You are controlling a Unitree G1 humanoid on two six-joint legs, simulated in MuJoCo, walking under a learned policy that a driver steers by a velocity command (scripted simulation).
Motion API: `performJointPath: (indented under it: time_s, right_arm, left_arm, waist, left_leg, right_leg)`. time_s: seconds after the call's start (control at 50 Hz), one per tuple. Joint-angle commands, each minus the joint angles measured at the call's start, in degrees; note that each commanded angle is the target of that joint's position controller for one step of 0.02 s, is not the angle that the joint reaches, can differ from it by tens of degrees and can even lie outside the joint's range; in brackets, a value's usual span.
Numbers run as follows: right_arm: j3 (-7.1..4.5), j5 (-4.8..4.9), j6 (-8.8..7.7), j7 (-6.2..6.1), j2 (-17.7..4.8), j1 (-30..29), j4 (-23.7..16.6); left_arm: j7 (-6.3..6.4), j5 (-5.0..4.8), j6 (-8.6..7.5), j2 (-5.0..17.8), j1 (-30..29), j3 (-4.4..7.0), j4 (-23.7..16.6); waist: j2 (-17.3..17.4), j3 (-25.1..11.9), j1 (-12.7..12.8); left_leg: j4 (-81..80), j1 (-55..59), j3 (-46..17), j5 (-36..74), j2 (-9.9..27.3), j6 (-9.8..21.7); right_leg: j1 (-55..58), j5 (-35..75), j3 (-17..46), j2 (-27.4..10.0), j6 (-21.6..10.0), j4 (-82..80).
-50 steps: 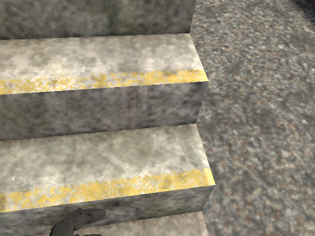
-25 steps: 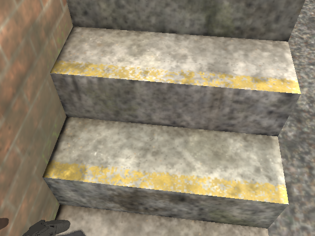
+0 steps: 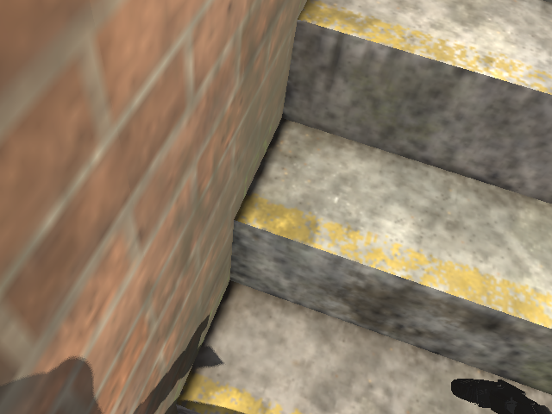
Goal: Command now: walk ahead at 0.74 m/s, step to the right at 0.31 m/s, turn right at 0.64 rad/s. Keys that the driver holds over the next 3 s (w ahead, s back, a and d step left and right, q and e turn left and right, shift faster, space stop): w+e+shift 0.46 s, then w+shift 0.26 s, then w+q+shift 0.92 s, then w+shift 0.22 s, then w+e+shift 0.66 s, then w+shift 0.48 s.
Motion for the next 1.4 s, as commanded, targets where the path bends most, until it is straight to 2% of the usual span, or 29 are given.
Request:
performJointPath:
  time_s: [0.02, 0.08, 0.12, 0.16, 0.22, 0.3, 0.34, 0.38, 0.48, 0.54, 0.58, 0.64, 0.68, 0.76, 0.8, 0.84, 0.9, 0.92, 0.96, 1.02, 1.08, 1.12, 1.16, 1.22, 1.28, 1.32, 1.34, 1.36, 1.4]
  right_arm:
    - [-2.69, -3.84, -0.41, -1.59, -5.66, 12.79, -11.13]
    - [-3.37, -3.13, -0.13, -3.84, -10.18, 43.75, 2.28]
    - [1.8, -0.12, -1.18, -2.95, 2.58, 23.73, 2.6]
    - [3.77, -2.65, -3.07, -1.0, 2.21, 9.33, 1.96]
    - [-0.38, -2.27, -6.59, -3.13, -11.52, 3.7, -0.22]
    - [-3.73, 1.86, -5.3, -4.66, -18.51, 4.89, -1.18]
    - [-4.08, 1.89, -3.06, -3.25, -20.12, 8.22, -4.48]
    - [-1.76, -0.6, -0.41, -0.74, -10.69, 8.91, -5.54]
    - [-2.68, -2.65, 2.12, -2.03, -9.6, 32.31, -0.22]
    - [-1.65, -4.01, -4.18, 0.14, -11.27, 6.22, -4.12]
    - [-1.8, -4.56, -6.16, 0.99, -10.15, 7.54, -1.29]
    - [-8.26, -3.77, -7.19, -0.11, -24.05, 15.63, 1.15]
    - [-5.31, -3.41, -7.46, -0.49, -16.06, 16.74, 4.55]
    - [-4.66, -1.85, -7.87, -1.34, -13.91, 20.38, 10.99]
    - [-3.43, 2.55, -6.06, 2.36, -14.58, 10.81, 3.79]
    - [-4.36, 4.07, -9.0, 3.41, -20.55, 10.34, 7.11]
    - [-2.99, 3.27, -10.51, 7.89, -8.33, -6.23, -3.03]
    - [-1.1, 2.47, -9.44, 5.83, 0.54, -8.3, -6.69]
    - [1.05, 0.11, -7.42, 3.16, 5.05, 1.12, -7.13]
    - [1.24, -0.29, -5.3, 2.49, 2.76, 4.8, -7.02]
    - [-0.35, 1.5, -1.79, 2.88, -0.03, 1.72, -7.84]
    - [-4.13, -2.47, 1.64, -1.09, -9.68, 6.47, -5.98]
    - [-2.68, -1.49, 3.83, -2.01, -6.16, 3.02, -12.2]
    - [-2.02, 1.07, 7.46, -1.43, -5.17, 10.95, -11.54]
    - [-4.53, 1.7, 7.96, 0.43, -11.44, 24.24, -6.34]
    - [-5.93, 1.85, 6.35, 0.28, -10.79, 21.95, -3.17]
    - [-4.8, 0.54, 5.91, 0.4, -10.44, 12.23, -2.63]
    - [-2.44, 0.52, 4.67, -0.03, -6.84, 5.42, -6.24]
    - [-2.15, 0.15, 2.94, -2.78, -5.85, 2.18, -5.26]
  left_arm:
    - [6.11, 1.24, -3.76, 15.15, -21.53, 9.81, -8.98]
    - [6.3, 2.68, -4.1, 1.42, -40.82, 6.89, -9.71]
    - [5.53, 4.32, -5.58, -5.78, -22.54, 6.36, -6.8]
    - [4.3, 2.62, -4.64, -3.09, -18.98, 8.38, -10.55]
    - [2.61, 3.06, -5.15, 2.38, -7.67, 6.75, -8.55]
    - [0.41, 2.7, -0.5, 7.51, 3.66, 7.38, -3.09]
    - [1.82, 1.46, -0.38, 7.3, 0.07, 8.07, -1.63]
    - [2.35, -0.49, -0.06, 4.64, -11.63, 7.02, -2.13]
    - [1.21, 0.07, -4.21, -6.0, -28.17, 3.12, -6.87]
    - [3.12, 1.38, -2.81, 0.54, -1.27, 5.56, -7.05]
    - [2.03, 3.0, -5.81, 2.95, -4.15, 5.54, -6.61]
    - [0.08, 3.06, -5.17, 0.02, -18.37, 4.4, -13.37]
    - [-0.48, 1.71, -5.38, 0.55, -27.18, 5.5, -13.95]
    - [-0.53, 2.25, -5.08, -2.18, -27.1, 4.81, -15.98]
    - [1.3, -4.0, -3.7, 5.44, -12.98, 7.98, -8.94]
    - [1.25, -1.57, -3.36, 5.64, 6.84, 9.71, -4.61]
    - [4.72, 2.14, -5.41, 17.14, 11.31, 13.7, -0.36]
    - [4.76, 3.81, -6.62, 14.78, 6.77, 12.89, 0.65]
    - [2.71, 3.18, -9.15, 10.3, 3.25, 10.79, 5.95]
    - [1.12, 3.14, -11.89, 0.98, 10.69, 8.23, 12.39]
    - [2.14, 3.79, -14.36, 5.04, 8.58, 8.98, 14.81]
    - [1.66, -0.99, -12.66, 8.61, 0.17, 8.54, 7.09]
    - [4.27, 0.84, -14.23, 12.92, 7.12, 9.32, 12.43]
    - [5.04, 1.68, -12.57, 17.11, 0.4, 10.59, 8.76]
    - [4.67, -1.84, -12.17, 21.13, -11.43, 11.57, 2.54]
    - [2.5, -3.78, -10.74, 11.58, -12.85, 10.06, 0.57]
    - [0.08, -3.98, -9.97, 5.24, -11.01, 8.03, -3.15]
    - [-1.23, 0.16, -8.95, 3.23, -3.53, 7.24, -4.77]
    - [-1.08, 2.98, -8.41, -0.45, -3.14, 5.39, -5.59]
  waist:
    - [-4.92, -11.88, -18.11]
    - [18.84, 5.41, -35.69]
    - [21.96, -3.5, -19.77]
    - [15.08, -4.52, -8.16]
    - [-0.05, -9.79, 1.52]
    - [7.01, -22.29, 1.66]
    - [2.44, -23.72, -0.03]
    - [-8.32, -12.68, -4.55]
    - [7.38, -2.53, -22.37]
    - [12.0, -4.48, 3.86]
    - [-2.11, -1.68, 3.03]
    - [12.51, -5.7, -6.51]
    - [6.37, 1.91, -10.75]
    - [5.49, 1.17, -9.7]
    - [6.91, -13.32, -5.0]
    - [15.69, -26.26, 7.04]
    - [-9.58, -27.01, 8.74]
    - [-3.7, -24.28, 2.56]
    - [-8.95, -16.55, -7.66]
    - [-7.04, -7.79, -8.85]
    - [-5.23, -1.24, -11.08]
    - [-8.5, 3.91, -11.05]
    - [4.14, 6.34, -14.06]
    - [-3.41, -5.91, -20.65]
    - [-9.92, -22.11, -26.57]
    - [-0.99, -15.38, -22.76]
    - [14.27, -4.49, -13.37]
    - [12.65, -6.89, -6.28]
    - [4.9, -4.78, -3.46]
  left_leg:
    - [26.24, -1.78, -9.18, -19.98, -6.15, 5.63]
    - [-61.23, 26.59, -8.69, 7.32, 7.16, 6.28]
    - [-72.92, 9.22, 9.46, 41.53, 1.87, 5.78]
    - [-71.83, 18.74, 7.84, 59.38, 5.82, 10.43]
    - [-67.67, 26.19, 6.32, 76.71, 13.46, 10.56]
    - [-49.53, 28.17, 10.1, 101.26, 18.37, 11.36]
    - [-42.23, 14.73, 10.95, 78.04, 11.57, 8.56]
    - [-37.46, 2.11, 13.78, 4.29, 1.47, 8.26]
    - [-60.6, 22.98, 7.51, 17.83, 9.8, 8.74]
    - [-70.15, 11.45, 5.77, 38.57, 22.25, 11.97]
    - [-63.67, 27.24, 8.74, 39.89, 20.46, 11.38]
    - [-74.85, 38.23, -3.66, -0.19, 33.75, 17.75]
    - [-78.54, 34.04, 4.31, -8.88, 24.79, 15.4]
    - [-84.83, 34.28, 14.06, 14.07, 17.93, 14.31]
    - [-76.51, 12.34, 15.6, 52.53, 9.56, 20.34]
    - [-54.47, 11.05, 10.56, 102.16, 12.32, 18.08]
    - [7.62, -11.22, -3.97, 8.39, -10.09, 8.4]
    - [30.51, -18.63, -14.95, 7.83, -12.87, 9.04]
    - [38.16, -26.86, -7.91, 3.72, -7.18, 10.62]
    - [50.01, -41.26, -6.87, -11.9, -8.27, 12.63]
    - [63.73, -48.02, -5.26, -12.94, -12.4, 12.95]
    - [55.95, -47.48, 6.41, -36.61, -14.7, 7.85]
    - [54.9, -45.53, 3.95, -34.9, -10.75, 5.47]
    - [33.43, -32.88, 6.14, -24.57, -8.27, 7.86]
    - [-5.76, 9.81, 5.43, -16.1, -8.65, 13.56]
    - [-32.29, 7.55, -0.48, -11.98, -10.29, 19.81]
    - [-36.65, -1.21, -25.39, 23.62, -11.41, 27.3]
    - [-45.52, -5.74, -45.87, 21.14, -6.27, 29.78]
    - [-41.91, -12.52, -47.7, 9.6, -5.51, 27.63]
  right_leg:
    - [-2.73, 64.57, 33.77, -15.31, -6.52, -29.22]
    - [-38.12, 33.11, 14.29, -6.21, 8.71, 4.53]
    - [-10.93, 21.69, 2.63, 5.29, 8.15, 46.44]
    - [-23.12, 5.67, 8.91, 6.0, 9.44, 57.83]
    - [-18.74, 12.69, 2.46, -7.2, 8.31, 14.88]
    - [11.95, 21.94, -0.18, -4.69, 4.29, -15.08]
    - [20.04, 31.22, 3.77, -1.72, 0.99, -15.02]
    - [15.45, 42.33, 11.7, -2.37, -2.42, -25.87]
    - [-25.84, 28.12, 13.81, 1.18, 1.22, 6.31]
    - [-20.16, 14.94, 15.55, 0.79, 8.36, 51.13]
    - [-38.33, 15.43, 16.78, -2.19, 8.52, 50.38]
    - [-53.21, 14.49, 20.22, -15.81, 10.38, 54.33]
    - [-53.16, 16.1, 18.48, -14.21, 9.27, 51.19]
    - [-42.91, 14.38, 8.84, -19.79, 7.65, 28.48]
    - [14.09, 6.29, -1.49, -10.7, 8.43, -7.77]
    - [34.04, 26.71, -1.41, -6.42, 4.69, -7.07]
    - [36.37, 16.5, 50.1, -26.29, 7.49, -56.62]
    - [30.52, 22.59, 47.24, -27.67, 8.18, -51.06]
    - [27.47, 35.48, 30.15, -27.43, 5.86, -38.22]
    - [30.74, 42.45, 19.66, -26.46, 8.9, -44.53]
    - [26.88, 46.02, 14.99, -32.01, 7.65, -56.89]
    - [30.04, 83.46, 0.84, -28.9, 0.71, -63.47]
    - [29.81, 99.69, -0.84, -32.46, 8.38, -66.48]
    - [38.48, 97.51, -9.41, -26.32, 11.84, -63.87]
    - [34.15, 124.31, -6.03, -28.0, 9.89, -46.56]
    - [29.93, 72.5, -4.27, -19.52, 10.74, -14.34]
    - [9.75, 29.89, 5.08, -5.46, 17.28, 14.99]
    - [0.81, 30.86, 11.56, -2.22, 20.19, 30.64]
    - [-4.62, 40.79, 13.05, -4.07, 17.02, 36.02]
